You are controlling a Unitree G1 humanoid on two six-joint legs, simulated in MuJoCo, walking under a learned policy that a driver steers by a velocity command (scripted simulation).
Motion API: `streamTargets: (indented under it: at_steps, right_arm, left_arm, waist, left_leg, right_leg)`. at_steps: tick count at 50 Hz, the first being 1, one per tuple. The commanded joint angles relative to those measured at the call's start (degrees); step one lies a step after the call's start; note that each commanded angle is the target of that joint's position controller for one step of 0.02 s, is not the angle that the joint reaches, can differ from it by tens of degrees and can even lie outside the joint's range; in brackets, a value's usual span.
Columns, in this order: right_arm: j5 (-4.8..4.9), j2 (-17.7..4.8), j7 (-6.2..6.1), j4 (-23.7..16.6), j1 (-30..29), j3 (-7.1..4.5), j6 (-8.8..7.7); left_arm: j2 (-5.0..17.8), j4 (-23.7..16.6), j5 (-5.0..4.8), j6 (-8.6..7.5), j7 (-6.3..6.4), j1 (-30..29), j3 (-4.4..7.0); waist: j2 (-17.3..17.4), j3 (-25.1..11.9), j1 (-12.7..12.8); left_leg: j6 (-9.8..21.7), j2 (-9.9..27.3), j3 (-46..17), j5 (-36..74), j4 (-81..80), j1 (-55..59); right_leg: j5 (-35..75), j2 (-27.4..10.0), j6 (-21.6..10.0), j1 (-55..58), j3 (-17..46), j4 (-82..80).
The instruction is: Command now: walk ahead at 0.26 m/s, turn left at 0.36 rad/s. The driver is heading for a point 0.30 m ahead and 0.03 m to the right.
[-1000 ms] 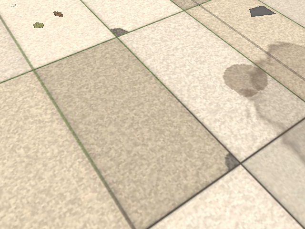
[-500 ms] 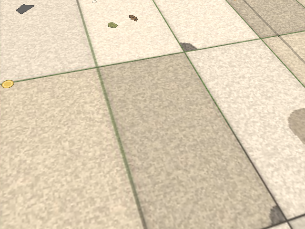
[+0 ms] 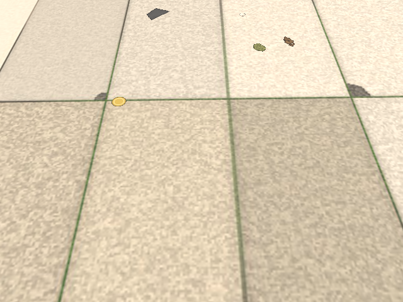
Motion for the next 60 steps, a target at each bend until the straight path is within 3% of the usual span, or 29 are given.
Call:
streamTargets:
  at_steps: [1,2,3,5,9,12,15,17,18,19,20,21,22,23,24,26,28,31,33,34,35,36,37,39,40,44,49,60]
  right_arm:
    - [0.23,-5.4,-0.10,-6.6,-3.2,-0.95,-2.73]
    - [0.49,-8.2,0.03,-5.5,-2.7,-1.83,-3.24]
    - [0.09,-8.2,0.32,-4.1,-1.4,-2.03,-3.44]
    - [-0.42,-6.5,1.06,-3.9,-2.8,-1.76,-4.42]
    - [-0.28,-1.9,2.13,-5.5,-8.1,-0.05,-5.83]
    - [-0.10,-0.1,2.76,-6.7,-11.7,0.75,-6.34]
    - [0.28,-1.9,3.40,-7.0,-10.7,0.07,-6.38]
    - [0.04,-3.7,3.36,-5.2,-5.2,-0.96,-6.11]
    - [-0.48,-5.4,2.89,-3.7,-0.7,-1.75,-5.93]
    - [-1.20,-8.3,2.18,-2.8,5.2,-2.49,-5.73]
    - [-2.58,-12.5,1.50,-2.8,9.3,-2.93,-4.75]
    - [-1.68,-9.3,2.03,-1.5,10.8,-2.17,-4.02]
    - [-1.08,-7.3,2.50,-1.8,7.2,-1.44,-3.78]
    - [-0.85,-5.5,2.59,-2.0,2.8,-0.80,-3.95]
    - [-0.97,-3.4,2.87,-2.0,-0.9,0.05,-4.24]
    - [-2.04,-2.9,3.05,-1.3,-5.6,0.09,-4.79]
    - [-2.46,-2.6,2.87,-0.3,-7.1,0.11,-5.06]
    - [-1.90,-3.4,2.41,1.3,-7.0,0.05,-4.48]
    - [-1.35,-3.0,2.27,2.2,-7.9,0.47,-3.95]
    - [-1.34,-1.6,2.30,3.1,-6.9,1.06,-3.90]
    - [-1.81,-0.2,2.42,4.4,-4.9,1.63,-3.97]
    - [-2.45,-0.6,2.53,4.9,-2.5,1.51,-3.99]
    - [-2.19,-0.2,2.10,5.2,-1.1,1.49,-3.64]
    - [-1.79,-2.1,1.33,5.8,-3.0,1.04,-3.20]
    - [-1.66,-2.0,1.10,6.4,-2.6,1.02,-2.97]
    - [-1.32,-1.9,1.12,8.4,-1.8,0.92,-3.09]
    - [-0.94,-2.0,0.96,11.1,-1.7,0.72,-2.57]
    - [-0.86,-2.9,0.19,16.2,-2.4,0.63,-1.69]
  left_arm:
    - [13.2,-0.4,2.20,-2.08,-0.53,9.1,2.94]
    - [9.6,-1.1,1.24,-2.61,-0.26,6.1,1.94]
    - [7.5,-1.3,0.29,-2.76,0.10,4.7,1.29]
    - [6.5,-0.7,-0.21,-2.70,0.62,6.0,0.71]
    - [7.3,0.6,-0.27,-2.73,0.79,10.2,0.61]
    - [8.8,1.4,-0.26,-2.02,0.64,11.8,0.64]
    - [10.4,2.4,-0.72,-0.99,0.35,14.0,0.89]
    - [10.2,2.1,-1.21,-0.64,0.52,11.8,0.77]
    - [9.0,2.1,-1.11,-0.84,0.54,12.1,0.40]
    - [6.8,1.3,0.16,-1.30,0.48,12.4,-0.47]
    - [1.5,0.7,2.13,-1.88,0.20,18.8,-2.49]
    - [4.1,2.2,0.41,-1.72,0.15,20.5,-1.95]
    - [8.5,2.0,-0.93,-1.02,0.24,17.0,-0.60]
    - [7.6,1.4,-1.14,-0.36,0.52,13.4,-0.74]
    - [6.3,1.6,-0.47,0.53,0.98,12.1,-0.87]
    - [4.2,2.1,0.24,2.05,1.77,13.2,-1.13]
    - [2.8,2.4,0.78,2.47,2.16,13.9,-1.56]
    - [3.5,1.7,1.02,3.08,2.17,10.9,-1.65]
    - [3.5,1.8,1.33,3.29,1.85,10.0,-1.58]
    - [3.8,1.4,1.92,3.29,1.74,9.0,-1.57]
    - [5.0,0.5,2.31,3.16,1.85,7.8,-1.52]
    - [8.7,-0.5,1.75,3.06,2.20,6.2,-0.91]
    - [8.8,0.5,1.01,2.88,2.07,3.9,-0.60]
    - [4.3,0.4,1.48,1.94,1.63,2.1,-1.73]
    - [4.0,0.7,1.45,1.44,1.45,1.9,-1.90]
    - [4.7,2.7,0.73,0.76,1.53,3.4,-1.84]
    - [4.7,4.4,0.58,1.37,1.69,2.3,-1.89]
    - [4.3,8.7,0.58,1.96,1.79,1.1,-1.87]
  waist:
    - [-13.4,2.0,3.2]
    - [-10.7,5.3,2.0]
    - [-10.4,5.7,1.3]
    - [-9.3,5.5,2.0]
    - [-8.7,4.4,4.6]
    - [-8.9,5.3,5.9]
    - [-10.4,3.2,4.9]
    - [-9.7,0.4,0.6]
    - [-7.8,-2.4,-1.6]
    - [-4.0,-8.1,-4.0]
    - [11.4,-17.7,-2.6]
    - [14.3,-23.5,-3.3]
    - [8.7,-15.5,-3.2]
    - [6.0,-9.9,-2.1]
    - [3.5,-6.3,-0.6]
    - [5.3,-4.0,2.7]
    - [6.6,-4.5,3.6]
    - [6.5,-5.3,2.5]
    - [5.2,-3.5,3.3]
    - [4.0,-1.9,3.4]
    - [1.8,-0.2,2.8]
    - [-3.8,1.7,0.2]
    - [-10.2,2.1,-1.5]
    - [-8.5,2.6,-0.2]
    - [-7.9,2.1,-0.2]
    - [-4.1,-1.5,0.7]
    - [-1.7,-1.9,0.6]
    - [-1.1,-0.5,0.3]
  left_leg:
    - [-0.3,1.1,-0.1,-13.2,19.8,-25.9]
    - [-0.6,3.4,-1.3,-8.1,23.1,-27.4]
    - [-1.4,4.1,-0.4,-4.0,23.9,-27.7]
    - [-2.4,6.0,1.9,2.9,22.8,-28.1]
    - [-4.2,8.5,9.3,11.2,13.8,-23.4]
    - [-4.6,7.4,12.0,13.2,2.4,-15.0]
    - [-3.3,5.6,12.5,15.3,-2.3,-7.0]
    - [-0.7,4.4,12.2,19.7,-8.1,1.9]
    - [0.9,4.2,12.2,23.6,-10.8,9.7]
    - [3.2,10.3,7.0,37.3,-9.1,21.7]
    - [12.1,26.5,-10.5,55.1,-5.3,39.8]
    - [17.0,30.4,-19.7,49.4,-10.8,36.6]
    - [14.9,27.0,-14.1,41.8,-13.0,29.2]
    - [12.7,23.9,-9.0,38.0,-14.1,23.4]
    - [11.3,21.3,-4.7,37.2,-15.8,16.7]
    - [9.7,17.7,1.0,35.3,-18.6,5.8]
    - [10.5,16.5,3.5,35.0,-19.1,2.4]
    - [10.7,17.0,2.4,22.8,-19.9,1.9]
    - [8.5,15.6,2.4,7.9,-20.0,-1.7]
    - [6.2,14.0,2.6,0.9,-19.8,-3.6]
    - [3.2,12.0,3.1,-4.4,-18.8,-5.1]
    - [0.6,8.6,5.5,-6.3,-16.4,-5.0]
    - [-0.9,6.1,9.1,-1.4,-14.7,1.0]
    - [-1.1,6.3,9.4,5.2,-11.9,5.5]
    - [-0.6,6.8,9.0,8.2,-11.6,6.0]
    - [-0.1,7.4,8.8,18.3,-10.7,7.7]
    - [-0.4,7.6,9.0,23.3,-10.1,10.0]
    - [-0.6,8.0,9.1,23.1,-10.9,11.8]
  right_leg:
    - [-25.9,-25.0,-16.1,13.4,37.3,-18.2]
    - [-26.4,-23.0,-15.2,12.2,32.8,-18.4]
    - [-22.7,-19.7,-12.8,13.1,27.3,-18.3]
    - [-13.8,-16.9,-10.6,14.3,20.3,-18.8]
    - [0.1,-13.7,-10.6,12.5,10.8,-20.0]
    - [12.0,-12.3,-10.0,8.9,5.6,-18.3]
    - [23.5,-14.1,-9.1,9.0,5.3,-14.0]
    - [31.4,-13.5,-6.8,9.2,4.3,-8.2]
    - [35.8,-11.3,-5.0,7.9,2.3,-2.0]
    - [27.0,-8.4,-2.2,2.0,0.1,7.6]
    - [-6.3,-2.6,2.1,-13.1,-2.6,26.7]
    - [-23.5,-1.2,3.1,-14.4,2.0,36.6]
    - [-22.2,-3.6,3.1,-17.1,2.2,41.6]
    - [-19.3,-5.1,2.9,-18.8,1.1,41.3]
    - [-16.4,-6.6,3.2,-17.2,1.0,37.8]
    - [-10.9,-7.3,3.7,-7.7,0.2,29.5]
    - [-9.2,-6.4,4.2,-2.4,-0.8,21.3]
    - [-1.7,-5.8,3.6,2.2,-1.3,11.6]
    - [5.8,-4.9,2.1,7.4,-2.1,4.2]
    - [8.0,-5.1,1.2,9.4,-1.5,0.9]
    - [11.2,-7.7,0.0,10.7,1.6,-2.5]
    - [12.1,-10.8,-1.8,8.4,4.1,-3.3]
    - [-0.6,-9.9,-3.5,0.6,4.0,-4.6]
    - [-2.9,-7.9,-1.8,-2.6,3.0,-5.9]
    - [1.7,-7.3,-0.9,-1.4,2.3,-5.1]
    - [13.4,-6.5,-0.5,4.1,1.0,-1.7]
    - [17.3,-6.0,-0.9,5.4,0.4,-1.3]
    - [15.9,-4.9,-0.7,5.5,-0.7,-3.0]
